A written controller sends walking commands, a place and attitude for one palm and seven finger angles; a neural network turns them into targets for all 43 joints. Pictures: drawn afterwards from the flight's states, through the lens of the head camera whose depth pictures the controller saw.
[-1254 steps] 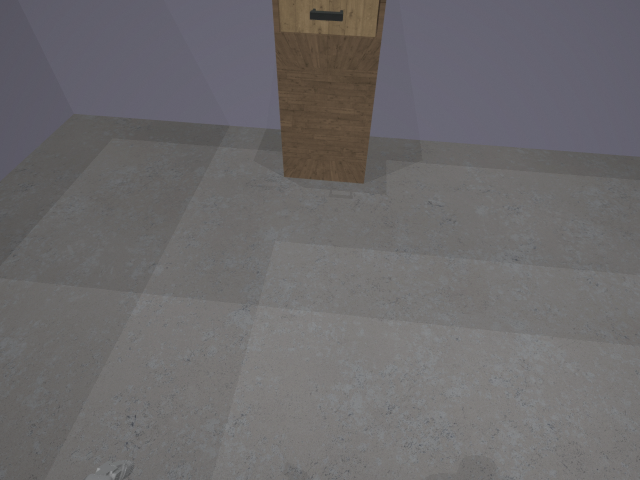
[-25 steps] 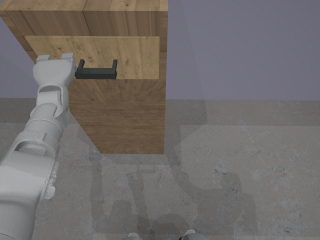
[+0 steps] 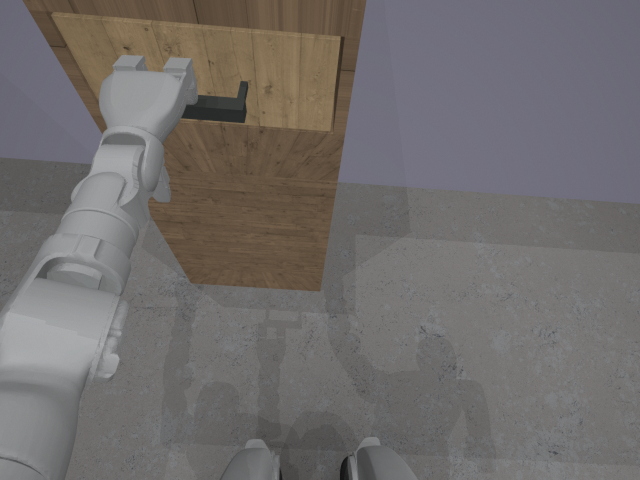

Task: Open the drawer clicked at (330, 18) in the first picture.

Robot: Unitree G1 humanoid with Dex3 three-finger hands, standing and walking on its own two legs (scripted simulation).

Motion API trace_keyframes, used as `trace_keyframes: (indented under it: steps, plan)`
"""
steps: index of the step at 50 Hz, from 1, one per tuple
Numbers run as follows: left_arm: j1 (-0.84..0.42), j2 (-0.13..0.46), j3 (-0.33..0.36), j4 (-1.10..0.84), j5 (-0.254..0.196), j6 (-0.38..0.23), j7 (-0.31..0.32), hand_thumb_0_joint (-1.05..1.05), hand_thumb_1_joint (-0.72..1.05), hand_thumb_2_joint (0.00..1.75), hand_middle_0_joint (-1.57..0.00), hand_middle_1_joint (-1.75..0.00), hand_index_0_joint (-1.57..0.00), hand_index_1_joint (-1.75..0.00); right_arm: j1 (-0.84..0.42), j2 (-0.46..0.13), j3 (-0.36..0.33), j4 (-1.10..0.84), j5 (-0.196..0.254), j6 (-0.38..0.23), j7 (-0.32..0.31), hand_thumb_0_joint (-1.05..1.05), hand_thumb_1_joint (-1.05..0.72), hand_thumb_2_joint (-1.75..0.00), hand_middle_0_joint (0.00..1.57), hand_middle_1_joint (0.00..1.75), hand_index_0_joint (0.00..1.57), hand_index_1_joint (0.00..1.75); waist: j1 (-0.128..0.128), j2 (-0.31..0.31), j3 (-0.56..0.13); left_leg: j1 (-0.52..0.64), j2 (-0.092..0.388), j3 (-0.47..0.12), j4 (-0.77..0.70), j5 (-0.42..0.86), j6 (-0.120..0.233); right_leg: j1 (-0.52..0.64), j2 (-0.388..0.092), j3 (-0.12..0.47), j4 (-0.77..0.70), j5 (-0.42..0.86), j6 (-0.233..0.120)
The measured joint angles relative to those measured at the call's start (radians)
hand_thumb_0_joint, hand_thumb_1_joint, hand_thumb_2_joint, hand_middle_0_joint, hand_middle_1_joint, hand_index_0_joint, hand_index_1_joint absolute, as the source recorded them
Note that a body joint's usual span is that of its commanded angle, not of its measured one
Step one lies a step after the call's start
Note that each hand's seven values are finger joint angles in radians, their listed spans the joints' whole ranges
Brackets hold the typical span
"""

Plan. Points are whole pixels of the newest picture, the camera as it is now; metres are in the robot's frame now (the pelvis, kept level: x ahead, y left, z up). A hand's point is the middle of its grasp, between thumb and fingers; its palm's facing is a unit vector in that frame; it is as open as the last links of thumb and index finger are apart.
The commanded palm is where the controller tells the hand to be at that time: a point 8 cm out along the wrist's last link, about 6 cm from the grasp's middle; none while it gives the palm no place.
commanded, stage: lower the fingers behind the handle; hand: left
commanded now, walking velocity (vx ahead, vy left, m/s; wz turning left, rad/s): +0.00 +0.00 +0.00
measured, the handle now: (205, 96) +0.61 +0.15 +0.07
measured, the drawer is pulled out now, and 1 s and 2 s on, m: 0.00 0.00 0.00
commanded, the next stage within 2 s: lift the fingers back up to retry in 0.48 s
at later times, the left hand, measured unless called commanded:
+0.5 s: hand (158, 135) +0.52 +0.19 +0.08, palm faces -0.04 -0.03 -1.00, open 14.0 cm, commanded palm +0.51 +0.18 +0.10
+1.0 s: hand (172, 118) +0.53 +0.17 +0.10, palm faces -0.08 -0.04 -1.00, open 13.7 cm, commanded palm +0.52 +0.18 +0.16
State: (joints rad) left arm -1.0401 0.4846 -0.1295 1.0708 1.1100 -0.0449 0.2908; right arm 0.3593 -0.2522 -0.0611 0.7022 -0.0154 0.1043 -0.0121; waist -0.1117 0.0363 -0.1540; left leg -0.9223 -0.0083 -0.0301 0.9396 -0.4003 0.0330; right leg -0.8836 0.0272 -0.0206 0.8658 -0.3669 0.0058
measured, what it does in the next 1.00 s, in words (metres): stands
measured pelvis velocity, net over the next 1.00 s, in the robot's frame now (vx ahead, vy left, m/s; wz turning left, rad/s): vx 0.02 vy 0.00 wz -0.02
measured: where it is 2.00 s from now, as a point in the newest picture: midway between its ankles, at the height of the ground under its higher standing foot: outside the picture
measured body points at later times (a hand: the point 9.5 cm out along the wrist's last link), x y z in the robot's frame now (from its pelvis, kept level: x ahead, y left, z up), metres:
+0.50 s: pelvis -0.01 +0.00 +0.00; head +0.10 +0.00 +0.43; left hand +0.52 +0.19 +0.14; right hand -0.04 -0.28 -0.12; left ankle +0.02 +0.09 -0.68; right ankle +0.02 -0.13 -0.68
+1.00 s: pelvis +0.02 +0.00 +0.02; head +0.12 -0.01 +0.46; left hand +0.53 +0.17 +0.15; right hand +0.02 -0.27 -0.11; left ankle +0.02 +0.09 -0.68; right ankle +0.02 -0.13 -0.68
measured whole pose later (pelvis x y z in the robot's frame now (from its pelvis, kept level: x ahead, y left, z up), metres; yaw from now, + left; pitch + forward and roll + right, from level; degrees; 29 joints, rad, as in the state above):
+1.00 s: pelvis +0.02 +0.00 +0.02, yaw -1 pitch +19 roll -2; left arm -0.95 0.52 -0.08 1.01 1.05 -0.10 0.11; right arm 0.39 -0.24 -0.03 0.67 0.00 0.11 -0.06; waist -0.13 0.06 -0.13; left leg -0.75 0.00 0.00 0.81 -0.38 0.03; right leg -0.73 0.04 0.01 0.74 -0.34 0.00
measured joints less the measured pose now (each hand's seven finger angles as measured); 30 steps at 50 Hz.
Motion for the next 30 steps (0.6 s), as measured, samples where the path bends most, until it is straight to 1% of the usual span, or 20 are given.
trace_keyframes:
  steps: [3, 6, 9, 12, 15, 19, 24, 27, 30]
  plan:
    - [-0.042, -0.006, -0.014, 0.055, 0.004, 0.07, -0.005, 0.0, -0.49, 0.3, -0.32, -1.21, -0.36, -1.4, -0.008, 0.009, 0.018, -0.006, 0.005, 0.006, 0.0, 0.0, -0.91, -0.9, 0.21, 0.3, 0.21, 0.3, -0.022, 0.003, 0.005, 0.002, 0.001, 0.001, -0.009, 0.01, 0.001, 0.003, 0.0, 0.001, -0.01, 0.011, 0.0]
    - [-0.077, 0.005, -0.022, 0.101, 0.002, 0.114, -0.041, 0.0, -0.49, 0.3, -0.32, -1.21, -0.37, -1.42, -0.005, 0.014, 0.035, -0.02, 0.009, 0.012, -0.006, 0.0, -0.91, -0.9, 0.21, 0.3, 0.21, 0.3, -0.044, 0.007, 0.009, 0.007, 0.002, 0.005, -0.018, 0.019, 0.002, 0.005, 0.002, 0.005, -0.017, 0.021, 0.0]
    - [-0.105, 0.03, -0.029, 0.13, -0.008, 0.124, -0.093, 0.0, -0.49, 0.3, -0.32, -1.2, -0.38, -1.43, 0.007, 0.014, 0.047, -0.031, 0.011, 0.014, -0.015, 0.0, -0.91, -0.9, 0.21, 0.3, 0.21, 0.3, -0.062, 0.011, 0.018, 0.011, 0.003, 0.011, -0.022, 0.024, 0.003, 0.005, 0.002, 0.011, -0.017, 0.027, 0.002]
    - [-0.11, 0.063, -0.014, 0.126, -0.025, 0.1, -0.146, 0.0, -0.49, 0.3, -0.32, -1.2, -0.37, -1.43, 0.026, 0.008, 0.052, -0.04, 0.012, 0.012, -0.026, 0.0, -0.91, -0.9, 0.21, 0.3, 0.21, 0.3, -0.07, 0.015, 0.024, 0.008, 0.005, 0.018, -0.019, 0.025, 0.004, -0.003, 0.004, 0.018, -0.01, 0.028, 0.002]
    - [-0.091, 0.092, 0.001, 0.094, -0.041, 0.055, -0.183, 0.0, -0.49, 0.3, -0.32, -1.2, -0.35, -1.41, 0.05, 0.001, 0.049, -0.044, 0.012, 0.009, -0.035, 0.0, -0.91, -0.9, 0.21, 0.3, 0.21, 0.3, -0.066, 0.019, 0.026, 0.001, 0.008, 0.024, -0.01, 0.022, 0.004, -0.013, 0.007, 0.024, 0.001, 0.026, 0.002]
    - [-0.049, 0.108, 0.021, 0.036, -0.054, -0.005, -0.197, 0.0, -0.49, 0.3, -0.32, -1.2, -0.3, -1.37, 0.075, -0.005, 0.04, -0.036, 0.013, 0.009, -0.039, 0.0, -0.91, -0.9, 0.21, 0.3, 0.21, 0.3, -0.048, 0.016, 0.023, -0.008, 0.011, 0.03, 0.003, 0.014, 0.004, -0.025, 0.01, 0.029, 0.016, 0.02, 0.002]
    - [0.0, 0.094, 0.035, -0.016, -0.061, -0.043, -0.16, 0.0, -0.49, 0.3, -0.31, -1.2, -0.24, -1.32, 0.081, -0.007, 0.027, -0.02, 0.015, 0.006, -0.035, 0.0, -0.91, -0.9, 0.21, 0.3, 0.21, 0.3, -0.026, 0.01, 0.013, -0.016, 0.013, 0.027, 0.014, 0.006, 0.002, -0.032, 0.012, 0.026, 0.025, 0.012, 0.0]
    - [0.007, 0.077, 0.032, -0.021, -0.051, -0.043, -0.124, 0.0, -0.49, 0.3, -0.32, -1.2, -0.23, -1.31, 0.067, -0.006, 0.023, -0.014, 0.017, 0.002, -0.03, 0.0, -0.91, -0.9, 0.21, 0.3, 0.21, 0.3, -0.02, 0.005, 0.011, -0.019, 0.011, 0.019, 0.016, 0.005, 0.001, -0.03, 0.011, 0.019, 0.023, 0.01, -0.001]
    - [-0.003, 0.061, 0.02, -0.012, -0.035, -0.03, -0.09, 0.0, -0.49, 0.3, -0.32, -1.2, -0.24, -1.33, 0.047, -0.006, 0.022, -0.014, 0.017, -0.003, -0.026, 0.0, -0.91, -0.9, 0.21, 0.3, 0.21, 0.3, -0.019, 0.003, 0.01, -0.021, 0.009, 0.011, 0.014, 0.007, -0.001, -0.028, 0.009, 0.011, 0.017, 0.011, -0.002]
